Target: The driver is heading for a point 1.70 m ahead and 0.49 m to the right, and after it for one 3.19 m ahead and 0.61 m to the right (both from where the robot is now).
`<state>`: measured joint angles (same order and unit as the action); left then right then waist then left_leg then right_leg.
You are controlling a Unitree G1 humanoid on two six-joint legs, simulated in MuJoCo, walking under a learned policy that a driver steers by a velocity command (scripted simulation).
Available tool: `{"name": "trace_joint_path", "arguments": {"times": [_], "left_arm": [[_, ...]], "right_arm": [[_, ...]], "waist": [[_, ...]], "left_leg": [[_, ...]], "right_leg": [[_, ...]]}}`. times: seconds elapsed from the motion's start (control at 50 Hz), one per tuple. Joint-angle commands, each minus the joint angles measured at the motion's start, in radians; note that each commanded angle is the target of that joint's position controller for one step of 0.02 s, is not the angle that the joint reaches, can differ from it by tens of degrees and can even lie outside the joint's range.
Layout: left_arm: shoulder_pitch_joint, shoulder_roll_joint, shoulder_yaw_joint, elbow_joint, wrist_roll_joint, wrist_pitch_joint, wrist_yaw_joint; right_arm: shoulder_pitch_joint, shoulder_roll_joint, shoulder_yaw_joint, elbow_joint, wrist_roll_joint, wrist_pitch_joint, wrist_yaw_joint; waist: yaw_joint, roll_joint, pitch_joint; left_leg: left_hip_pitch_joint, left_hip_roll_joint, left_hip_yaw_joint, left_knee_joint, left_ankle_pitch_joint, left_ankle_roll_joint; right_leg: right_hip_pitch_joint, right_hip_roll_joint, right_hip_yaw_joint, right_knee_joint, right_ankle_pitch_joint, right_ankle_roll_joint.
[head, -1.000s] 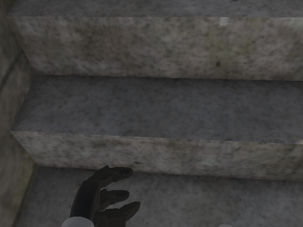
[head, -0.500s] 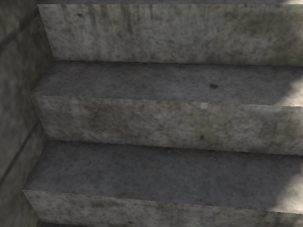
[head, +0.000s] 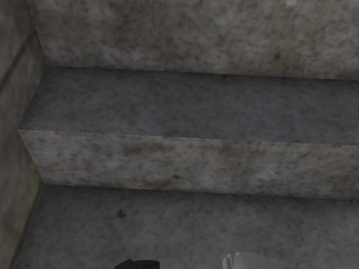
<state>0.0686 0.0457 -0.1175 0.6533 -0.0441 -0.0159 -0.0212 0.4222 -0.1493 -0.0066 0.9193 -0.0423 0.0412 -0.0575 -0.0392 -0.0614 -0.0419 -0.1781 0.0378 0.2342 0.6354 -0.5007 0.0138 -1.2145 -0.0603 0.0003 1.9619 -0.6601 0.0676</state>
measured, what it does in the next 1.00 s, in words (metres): steps to the right: right foot 0.24 m higher, then left foot 0.23 m lower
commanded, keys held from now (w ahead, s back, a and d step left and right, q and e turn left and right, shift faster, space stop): w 1.00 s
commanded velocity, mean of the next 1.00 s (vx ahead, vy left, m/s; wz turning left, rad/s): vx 0.50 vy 0.00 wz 0.00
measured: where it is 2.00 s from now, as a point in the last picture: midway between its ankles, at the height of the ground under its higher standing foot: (212, 216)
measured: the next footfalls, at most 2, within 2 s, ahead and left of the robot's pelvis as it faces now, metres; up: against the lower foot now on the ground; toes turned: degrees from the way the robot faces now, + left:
right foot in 0.04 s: +0.15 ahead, -0.09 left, +0.24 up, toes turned +3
left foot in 0.56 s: -0.06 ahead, +0.07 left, +0.00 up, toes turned +13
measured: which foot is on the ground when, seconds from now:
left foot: down 0.00-0.14, up 0.16-0.54, down 0.56-0.96, up 0.98-1.00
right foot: up 0.00-0.02, down 0.04-0.50, up 0.52-0.92, down 0.94-1.00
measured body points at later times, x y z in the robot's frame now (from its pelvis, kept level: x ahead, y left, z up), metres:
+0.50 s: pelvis -0.01 -0.01 +0.13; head -0.04 +0.00 +0.58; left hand +0.13 +0.21 +0.02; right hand +0.09 -0.25 +0.02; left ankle -0.10 +0.06 -0.50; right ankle +0.10 -0.10 -0.49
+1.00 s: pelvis +0.06 -0.09 +0.12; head +0.08 -0.07 +0.57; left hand +0.36 +0.04 +0.10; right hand -0.04 -0.31 -0.01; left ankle -0.06 +0.07 -0.56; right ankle +0.14 -0.22 -0.49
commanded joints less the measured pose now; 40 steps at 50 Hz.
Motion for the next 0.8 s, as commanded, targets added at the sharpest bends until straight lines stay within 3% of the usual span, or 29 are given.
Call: {"name": "trace_joint_path", "arguments": {"times": [0.02, 0.04, 0.06, 0.08, 0.1, 0.12, 0.16, 0.18, 0.22, 0.26, 0.28, 0.32, 0.4, 0.46, 0.48, 0.5, 0.52, 0.54, 0.56, 0.58, 0.6, 0.62, 0.64, 0.66, 0.68, 0.72, 0.76, 0.78, 0.8], "left_arm": [[-0.34, 0.03, 0.002, -0.209, 0.026, 0.055, 0.027], [-0.206, 0.058, 0.017, -0.175, 0.034, 0.063, 0.033], [-0.091, 0.147, 0.067, -0.094, 0.037, 0.056, 0.035], [-0.067, 0.148, 0.074, -0.081, 0.024, 0.038, 0.023], [0.005, 0.146, 0.08, -0.077, 0.039, 0.032, 0.017], [0.097, 0.162, 0.097, -0.046, 0.04, 0.04, 0.031], [0.21, 0.169, 0.137, 0.06, 0.057, 0.085, 0.047], [0.156, 0.182, 0.154, 0.057, 0.072, 0.1, 0.053], [0.24, 0.197, 0.132, 0.034, 0.138, 0.042, 0.081], [0.148, 0.134, 0.104, 0.034, 0.086, -0.036, 0.08], [0.131, 0.109, 0.096, 0.045, 0.067, -0.056, 0.069], [0.091, 0.148, 0.101, 0.074, 0.067, -0.067, 0.052], [0.014, 0.203, 0.107, 0.051, 0.09, -0.085, 0.047], [-0.112, 0.21, 0.103, -0.015, 0.091, -0.083, 0.069], [-0.182, 0.171, 0.092, -0.071, 0.071, -0.075, 0.084], [-0.247, 0.097, 0.071, -0.12, 0.029, -0.056, 0.098], [-0.117, 0.0, 0.049, -0.088, 0.0, -0.018, 0.101], [-0.014, -0.069, 0.02, -0.114, 0.009, -0.009, 0.096], [0.098, -0.08, 0.024, -0.132, 0.001, -0.007, 0.076], [0.135, -0.059, 0.04, -0.153, 0.002, -0.043, 0.044], [0.234, 0.032, 0.04, -0.149, 0.026, -0.094, 0.004], [0.124, 0.07, 0.044, -0.138, 0.033, -0.123, -0.015], [0.022, 0.085, 0.032, -0.172, -0.005, -0.105, -0.008], [-0.188, 0.075, 0.025, -0.193, -0.027, -0.063, 0.013], [-0.281, 0.054, 0.021, -0.232, -0.043, -0.032, 0.026], [-0.282, 0.062, 0.022, -0.196, 0.009, 0.019, 0.05], [-0.284, 0.038, 0.014, -0.204, -0.004, 0.006, 0.048], [-0.357, -0.003, -0.001, -0.213, -0.01, -0.01, 0.027], [-0.423, -0.044, -0.022, -0.25, 0.0, -0.026, 0.01]], "right_arm": [[0.088, -0.314, -0.077, -0.135, 0.028, -0.02, -0.074], [0.004, -0.355, -0.091, -0.138, 0.045, -0.015, -0.069], [0.0, -0.307, -0.066, -0.105, 0.024, -0.034, -0.04], [0.077, -0.288, -0.073, -0.083, 0.054, -0.045, -0.027], [0.065, -0.308, -0.078, -0.078, 0.069, -0.048, -0.019], [0.007, -0.337, -0.086, -0.083, 0.062, -0.056, -0.006], [-0.036, -0.313, -0.096, -0.091, 0.034, -0.051, 0.008], [-0.042, -0.241, -0.082, -0.105, 0.03, -0.045, 0.015], [-0.204, -0.143, -0.052, -0.231, 0.035, -0.082, 0.06], [-0.169, -0.04, -0.021, -0.305, 0.011, -0.089, 0.1], [-0.077, -0.033, -0.015, -0.284, 0.03, -0.095, 0.108], [0.033, -0.079, -0.019, -0.234, 0.028, -0.08, 0.104], [0.067, -0.163, -0.032, -0.208, 0.024, -0.029, 0.077], [0.155, -0.172, -0.025, -0.177, 0.014, -0.003, 0.056], [0.184, -0.168, -0.014, -0.162, -0.022, 0.013, 0.057], [0.231, -0.133, 0.004, -0.112, -0.062, 0.02, 0.067], [0.105, -0.038, 0.028, -0.095, -0.04, 0.011, 0.087], [-0.066, -0.034, 0.034, -0.111, -0.029, -0.004, 0.084], [-0.186, -0.052, 0.045, -0.122, -0.053, -0.011, 0.09], [-0.112, -0.191, 0.009, -0.152, -0.079, -0.033, 0.088], [0.041, -0.307, -0.064, -0.125, -0.022, -0.035, 0.071], [0.14, -0.327, -0.078, -0.13, -0.001, -0.028, 0.052], [0.147, -0.429, -0.118, -0.158, 0.018, -0.031, 0.006], [0.159, -0.359, -0.106, -0.16, -0.019, -0.036, -0.026], [0.2, -0.34, -0.093, -0.163, -0.018, -0.053, -0.045], [0.177, -0.287, -0.071, -0.163, -0.016, -0.082, -0.057], [0.213, -0.234, -0.054, -0.164, -0.011, -0.077, -0.045], [0.222, -0.213, -0.057, -0.142, -0.031, -0.062, -0.037], [0.238, -0.203, -0.057, -0.142, -0.022, -0.047, -0.039]], "waist": [[-0.029, 0.109, 0.042], [0.069, 0.162, -0.025], [0.119, 0.191, -0.135], [0.092, 0.254, -0.119], [0.133, 0.299, -0.138], [0.198, 0.285, -0.139], [0.189, 0.148, -0.139], [0.158, -0.015, -0.064], [0.148, -0.065, -0.048], [0.037, -0.031, 0.035], [-0.014, 0.005, 0.031], [-0.078, 0.034, -0.002], [-0.098, -0.042, -0.001], [-0.143, -0.073, 0.001], [-0.144, -0.066, 0.038], [-0.146, -0.033, 0.114], [-0.054, 0.226, 0.128], [0.066, 0.418, 0.125], [0.197, 0.259, 0.084], [0.2, 0.1, -0.044], [0.176, 0.02, -0.099], [0.064, -0.021, -0.129], [0.044, 0.038, -0.104], [-0.053, -0.13, -0.079], [-0.077, -0.143, 0.049], [-0.088, -0.085, 0.177], [-0.088, -0.004, 0.172], [-0.115, 0.027, 0.129], [-0.12, 0.041, 0.135]], "left_leg": [[-0.078, 0.531, -0.491, -0.552, 1.256, 0.209], [-0.032, 0.458, -0.298, -0.537, 1.507, 0.165], [0.036, 0.288, -0.114, -0.426, 1.931, 0.177], [0.12, 0.277, -0.106, -0.322, 2.248, 0.174], [0.169, 0.298, -0.12, -0.27, 2.284, 0.18], [0.168, 0.295, -0.103, -0.24, 2.058, 0.185], [-0.005, 0.227, -0.097, -0.238, 1.19, 0.218], [-0.06, 0.109, -0.06, -0.082, 0.701, 0.206], [-0.252, -0.019, -0.276, 0.615, 0.327, 0.203], [-0.431, -0.074, -0.44, 1.086, 0.102, 0.183], [-0.435, -0.079, -0.403, 1.147, 0.118, 0.158], [-0.405, -0.109, -0.23, 1.231, 0.297, 0.079], [-0.308, -0.098, -0.145, 1.103, 0.415, 0.049], [-0.14, -0.025, -0.145, 0.62, 0.407, 0.121], [-0.085, -0.003, -0.097, 0.257, 0.433, 0.17], [-0.039, 0.014, -0.021, -0.128, 0.526, 0.203], [-0.063, 0.052, 0.007, -0.378, 0.775, 0.203], [-0.093, 0.093, -0.004, -0.514, 0.979, 0.148], [-0.069, 0.096, -0.106, -0.372, 0.85, 0.125], [0.119, 0.193, -0.232, -0.044, 1.185, 0.116], [0.32, 0.348, -0.397, -0.065, 1.116, 0.141], [0.504, 0.372, -0.426, -0.093, 1.019, 0.188], [0.493, 0.576, -0.711, -0.258, 0.541, 0.289], [0.451, 0.593, -0.887, -0.395, 0.049, 0.31], [0.381, 0.637, -0.982, -0.477, 0.026, 0.343], [0.238, 0.522, -0.818, -0.442, 0.347, 0.296], [0.196, 0.414, -0.619, -0.392, 0.369, 0.248], [0.226, 0.376, -0.536, -0.38, 0.359, 0.226], [0.203, 0.339, -0.475, -0.403, 0.343, 0.206]], "right_leg": [[0.274, -0.035, -0.006, -0.378, -0.217, -0.052], [0.419, 0.006, -0.056, -0.501, -0.134, -0.105], [0.553, 0.16, -0.167, -0.429, -0.109, -0.178], [0.556, 0.18, -0.145, -0.53, -0.149, -0.228], [0.592, 0.184, -0.101, -0.61, -0.11, -0.242], [0.661, 0.175, -0.071, -0.714, 0.002, -0.239], [0.806, 0.182, 0.024, -0.871, 0.049, -0.254], [0.709, 0.103, 0.224, -1.046, -0.049, -0.301], [0.61, -0.054, 0.657, -1.354, -0.216, -0.377], [0.388, -0.085, 0.637, -1.249, -0.244, -0.333], [0.353, -0.054, 0.472, -1.158, -0.171, -0.274], [0.347, -0.02, 0.265, -1.142, -0.071, -0.23], [0.218, -0.022, 0.235, -1.116, -0.121, -0.22], [0.11, -0.003, 0.191, -1.011, -0.09, -0.163], [0.073, 0.029, 0.126, -0.945, -0.077, -0.118], [0.022, 0.104, 0.004, -0.764, -0.022, -0.052], [0.061, 0.172, -0.147, -0.259, -0.035, -0.069], [0.066, 0.186, -0.062, 0.296, -0.11, -0.073], [-0.036, 0.229, 0.109, 0.545, -0.076, -0.106], [-0.185, 0.231, 0.173, 0.699, -0.053, -0.075], [-0.331, 0.107, 0.254, 0.541, 0.173, -0.071], [-0.472, 0.068, 0.242, 0.469, 0.161, -0.038], [-0.564, -0.064, 0.328, 0.334, 0.161, 0.004], [-0.67, -0.1, 0.289, 0.39, 0.25, 0.045], [-0.715, -0.111, 0.316, 0.399, 0.325, 0.076], [-0.647, -0.094, 0.31, 0.387, 0.429, 0.082], [-0.598, -0.09, 0.287, 0.364, 0.358, 0.054], [-0.592, -0.108, 0.223, 0.341, 0.345, 0.035], [-0.583, -0.12, 0.183, 0.259, 0.317, 0.014]]}}
Over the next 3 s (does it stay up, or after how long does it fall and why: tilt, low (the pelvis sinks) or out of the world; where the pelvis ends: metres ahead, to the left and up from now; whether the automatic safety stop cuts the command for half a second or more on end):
stays up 0.77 -0.04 0.83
